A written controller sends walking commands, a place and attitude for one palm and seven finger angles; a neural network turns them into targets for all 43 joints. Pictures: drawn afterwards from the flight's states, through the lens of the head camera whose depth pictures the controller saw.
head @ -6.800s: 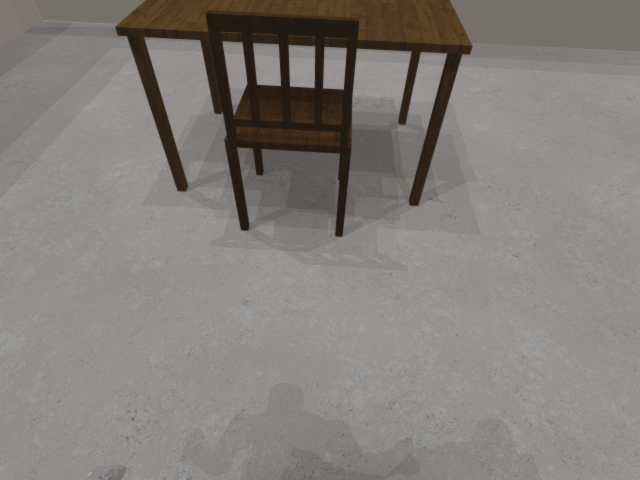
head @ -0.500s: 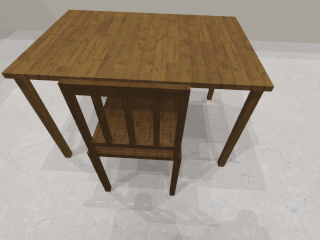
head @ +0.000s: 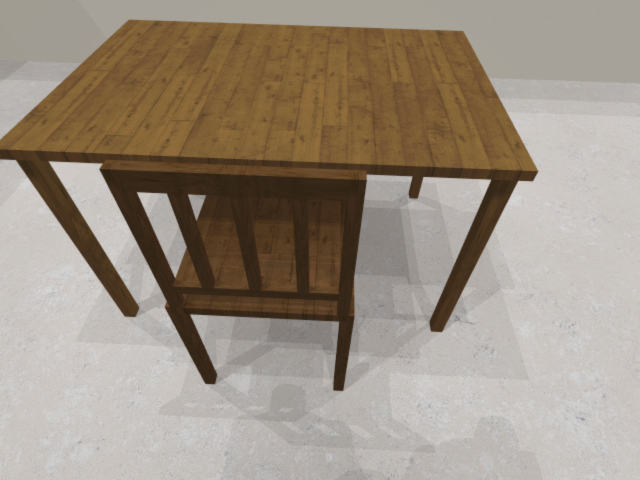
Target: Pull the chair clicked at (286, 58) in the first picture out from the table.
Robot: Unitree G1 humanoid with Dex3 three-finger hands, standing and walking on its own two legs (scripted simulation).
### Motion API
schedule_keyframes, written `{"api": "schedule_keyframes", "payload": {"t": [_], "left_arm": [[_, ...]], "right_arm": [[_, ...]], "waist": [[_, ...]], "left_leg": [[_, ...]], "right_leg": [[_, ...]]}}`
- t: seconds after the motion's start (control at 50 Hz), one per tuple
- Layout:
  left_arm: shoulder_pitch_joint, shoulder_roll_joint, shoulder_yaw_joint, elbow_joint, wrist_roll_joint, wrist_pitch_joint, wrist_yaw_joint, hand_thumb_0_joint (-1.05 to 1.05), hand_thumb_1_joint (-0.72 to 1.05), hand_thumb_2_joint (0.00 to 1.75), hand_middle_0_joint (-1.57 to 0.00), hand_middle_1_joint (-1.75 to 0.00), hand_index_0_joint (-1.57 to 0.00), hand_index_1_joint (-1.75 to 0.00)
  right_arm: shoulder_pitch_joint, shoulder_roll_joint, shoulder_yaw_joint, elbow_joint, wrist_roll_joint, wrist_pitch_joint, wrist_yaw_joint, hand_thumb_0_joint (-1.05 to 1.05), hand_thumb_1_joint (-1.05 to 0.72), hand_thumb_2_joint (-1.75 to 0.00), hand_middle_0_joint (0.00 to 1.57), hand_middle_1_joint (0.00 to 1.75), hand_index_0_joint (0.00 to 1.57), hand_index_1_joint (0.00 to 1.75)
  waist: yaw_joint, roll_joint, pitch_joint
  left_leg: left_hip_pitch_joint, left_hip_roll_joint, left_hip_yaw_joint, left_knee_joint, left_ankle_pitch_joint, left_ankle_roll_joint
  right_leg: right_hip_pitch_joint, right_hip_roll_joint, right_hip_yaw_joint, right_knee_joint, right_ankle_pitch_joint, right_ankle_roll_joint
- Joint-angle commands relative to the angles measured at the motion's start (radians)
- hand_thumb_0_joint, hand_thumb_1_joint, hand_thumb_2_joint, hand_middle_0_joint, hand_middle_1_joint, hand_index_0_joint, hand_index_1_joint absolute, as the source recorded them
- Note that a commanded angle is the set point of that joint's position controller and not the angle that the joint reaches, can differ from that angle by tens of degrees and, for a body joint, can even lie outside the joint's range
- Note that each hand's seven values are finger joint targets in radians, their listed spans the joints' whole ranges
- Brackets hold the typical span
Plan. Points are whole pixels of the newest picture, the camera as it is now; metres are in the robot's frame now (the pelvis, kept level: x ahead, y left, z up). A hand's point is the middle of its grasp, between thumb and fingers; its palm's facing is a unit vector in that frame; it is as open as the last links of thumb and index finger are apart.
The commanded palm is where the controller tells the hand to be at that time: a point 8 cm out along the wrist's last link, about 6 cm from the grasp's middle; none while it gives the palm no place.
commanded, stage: look again from close up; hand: left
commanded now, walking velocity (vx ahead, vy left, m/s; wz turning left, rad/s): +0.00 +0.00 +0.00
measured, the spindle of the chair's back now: (248, 245) +0.54 +0.17 -0.09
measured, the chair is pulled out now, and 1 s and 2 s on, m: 0.00 0.00 0.00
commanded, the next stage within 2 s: shuffle to correct the standing spot in 0.28 s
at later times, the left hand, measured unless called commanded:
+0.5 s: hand out of the picture -0.02 +0.15 -0.18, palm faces +0.03 -0.99 -0.16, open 7.4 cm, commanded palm none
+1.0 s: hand out of the picture +0.06 +0.13 -0.18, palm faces +0.07 -0.98 -0.17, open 7.4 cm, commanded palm none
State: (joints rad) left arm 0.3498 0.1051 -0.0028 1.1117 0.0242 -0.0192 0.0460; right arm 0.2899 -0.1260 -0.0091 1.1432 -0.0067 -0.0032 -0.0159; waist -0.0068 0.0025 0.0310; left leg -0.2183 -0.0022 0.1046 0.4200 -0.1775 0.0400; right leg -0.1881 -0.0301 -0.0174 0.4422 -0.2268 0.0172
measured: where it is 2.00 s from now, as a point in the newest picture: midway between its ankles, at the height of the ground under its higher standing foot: outside the picture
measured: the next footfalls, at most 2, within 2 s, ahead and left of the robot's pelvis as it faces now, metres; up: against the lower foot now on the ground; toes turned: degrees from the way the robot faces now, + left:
none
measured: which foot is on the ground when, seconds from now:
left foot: down 0.00-1.00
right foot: down 0.00-1.00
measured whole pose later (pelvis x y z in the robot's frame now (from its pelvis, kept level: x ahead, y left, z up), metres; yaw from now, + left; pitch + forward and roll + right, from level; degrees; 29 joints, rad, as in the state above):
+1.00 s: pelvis +0.09 -0.02 -0.01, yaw +1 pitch +0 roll +0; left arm 0.35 0.09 0.02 1.13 0.02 -0.03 0.05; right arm 0.28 -0.12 -0.01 1.15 -0.01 -0.01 -0.06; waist 0.00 0.01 0.03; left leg -0.18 0.02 0.08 0.54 -0.33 0.00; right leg -0.14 -0.01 -0.03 0.56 -0.35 0.00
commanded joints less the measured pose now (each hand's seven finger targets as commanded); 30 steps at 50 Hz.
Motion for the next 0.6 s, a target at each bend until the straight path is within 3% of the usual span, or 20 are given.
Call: {"api": "schedule_keyframes", "payload": {"t": [0.0, 0.36, 0.4, 0.48, 0.58], "left_arm": [[0.091, 0.092, 0.015, -0.021, -0.005, -0.012, 0.004, 0.0, 0.9, 0.9, -0.2, -0.3, -0.2, -0.3], [0.089, 0.089, 0.016, -0.015, -0.005, -0.013, 0.003, 0.0, 0.9, 0.9, -0.2, -0.3, -0.2, -0.3], [0.092, 0.088, 0.015, -0.008, -0.003, -0.013, 0.0, 0.0, 0.9, 0.9, -0.2, -0.3, -0.2, -0.3], [0.105, 0.092, 0.029, -0.012, 0.006, 0.0, -0.011, 0.0, 0.9, 0.9, -0.2, -0.3, -0.2, -0.3], [0.135, 0.085, 0.038, -0.013, 0.004, -0.007, -0.021, 0.0, 0.9, 0.9, -0.2, -0.3, -0.2, -0.3]], "right_arm": [[0.064, -0.086, -0.014, -0.019, 0.0, -0.007, -0.005, 0.0, -0.9, -0.9, 0.2, 0.3, 0.2, 0.3], [0.066, -0.083, -0.01, -0.014, -0.002, -0.01, -0.009, 0.0, -0.9, -0.9, 0.2, 0.3, 0.2, 0.3], [0.076, -0.084, -0.011, -0.004, -0.004, -0.009, -0.009, 0.0, -0.9, -0.9, 0.2, 0.3, 0.2, 0.3], [0.075, -0.097, -0.023, -0.011, -0.01, 0.002, -0.007, 0.0, -0.9, -0.9, 0.2, 0.3, 0.2, 0.3], [0.087, -0.085, -0.024, -0.022, -0.009, -0.012, -0.009, 0.0, -0.9, -0.9, 0.2, 0.3, 0.2, 0.3]], "waist": [[-0.001, -0.014, 0.065], [0.001, -0.002, 0.055], [-0.003, -0.013, 0.051], [0.004, -0.007, 0.12], [0.01, -0.025, 0.132]], "left_leg": [[0.012, 0.1, -0.128, -0.108, -0.07, -0.016], [0.031, 0.104, -0.128, -0.108, -0.029, -0.018], [0.038, 0.101, -0.129, -0.116, -0.126, -0.017], [-0.04, 0.109, -0.154, -0.134, -0.37, -0.001], [-0.064, 0.103, -0.151, -0.086, -0.343, 0.013]], "right_leg": [[-0.09, -0.07, 0.082, -0.11, -0.005, -0.035], [-0.076, -0.07, 0.08, -0.113, 0.028, -0.037], [-0.08, -0.063, 0.078, -0.12, -0.067, -0.037], [-0.143, -0.047, 0.08, -0.107, -0.293, -0.044], [-0.143, -0.055, 0.106, -0.093, -0.28, -0.067]]}}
